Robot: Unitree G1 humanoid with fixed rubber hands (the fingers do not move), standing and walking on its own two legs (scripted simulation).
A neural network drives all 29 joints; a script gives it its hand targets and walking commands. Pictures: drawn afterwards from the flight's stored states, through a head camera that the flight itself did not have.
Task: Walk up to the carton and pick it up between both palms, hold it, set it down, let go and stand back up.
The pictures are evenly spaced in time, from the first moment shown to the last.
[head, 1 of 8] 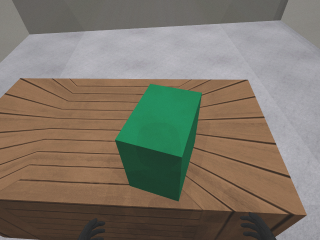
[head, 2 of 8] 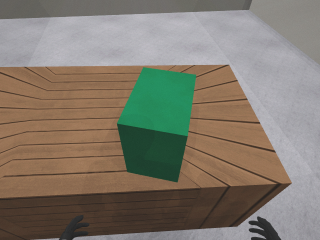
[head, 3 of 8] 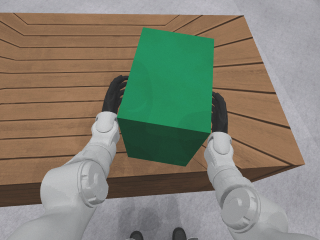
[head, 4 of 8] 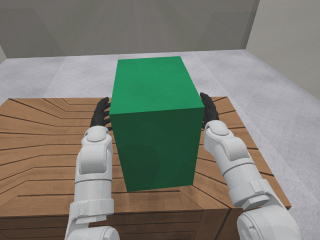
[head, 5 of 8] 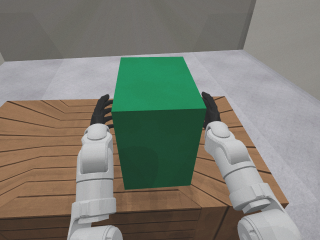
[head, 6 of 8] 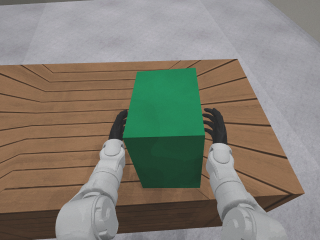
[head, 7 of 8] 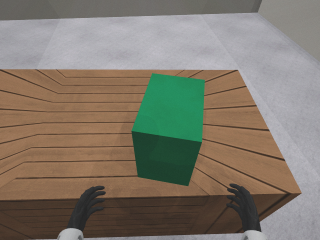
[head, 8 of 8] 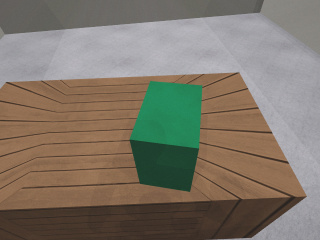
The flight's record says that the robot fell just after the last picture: no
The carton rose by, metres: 0.21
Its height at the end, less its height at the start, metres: +0.00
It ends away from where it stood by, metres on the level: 0.01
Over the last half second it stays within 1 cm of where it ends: yes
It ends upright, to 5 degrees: yes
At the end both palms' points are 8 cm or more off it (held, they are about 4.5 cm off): yes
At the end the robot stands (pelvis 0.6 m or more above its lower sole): yes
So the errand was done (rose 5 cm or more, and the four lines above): yes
